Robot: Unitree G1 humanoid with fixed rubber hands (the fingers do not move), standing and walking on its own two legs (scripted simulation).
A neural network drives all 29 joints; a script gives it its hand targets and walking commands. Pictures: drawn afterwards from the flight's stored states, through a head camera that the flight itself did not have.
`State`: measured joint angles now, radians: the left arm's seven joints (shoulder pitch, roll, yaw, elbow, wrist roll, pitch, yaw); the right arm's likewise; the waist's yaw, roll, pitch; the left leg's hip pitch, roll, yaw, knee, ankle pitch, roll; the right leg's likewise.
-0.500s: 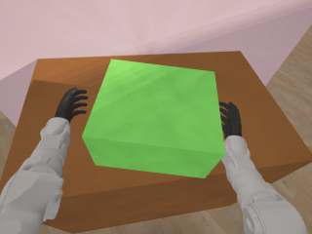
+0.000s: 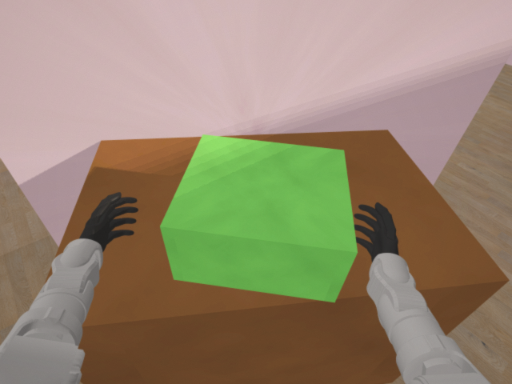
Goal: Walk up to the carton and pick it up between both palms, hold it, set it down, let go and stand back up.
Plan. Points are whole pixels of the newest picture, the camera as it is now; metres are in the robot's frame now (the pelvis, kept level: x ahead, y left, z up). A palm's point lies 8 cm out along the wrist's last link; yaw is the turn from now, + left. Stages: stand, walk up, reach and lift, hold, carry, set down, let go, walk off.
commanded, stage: set down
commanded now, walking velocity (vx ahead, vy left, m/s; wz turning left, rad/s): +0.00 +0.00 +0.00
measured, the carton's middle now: (263, 211) +0.47 -0.04 +0.01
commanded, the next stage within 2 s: none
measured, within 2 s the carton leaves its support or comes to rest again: neither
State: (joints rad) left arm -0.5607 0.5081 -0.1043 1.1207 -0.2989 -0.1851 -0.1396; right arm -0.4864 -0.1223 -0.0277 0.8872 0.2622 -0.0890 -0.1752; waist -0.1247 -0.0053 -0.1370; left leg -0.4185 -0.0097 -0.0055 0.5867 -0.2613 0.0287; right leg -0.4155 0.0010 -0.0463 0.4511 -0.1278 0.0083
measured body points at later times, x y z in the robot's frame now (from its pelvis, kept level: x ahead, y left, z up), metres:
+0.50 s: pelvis +0.02 +0.00 +0.00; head +0.01 +0.04 +0.45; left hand +0.35 +0.27 +0.03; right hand +0.32 -0.22 +0.03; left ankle +0.02 +0.09 -0.73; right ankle +0.06 -0.13 -0.73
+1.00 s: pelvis +0.01 +0.00 +0.00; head -0.03 +0.03 +0.45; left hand +0.28 +0.27 +0.04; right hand +0.24 -0.22 +0.06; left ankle +0.02 +0.09 -0.73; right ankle +0.06 -0.13 -0.73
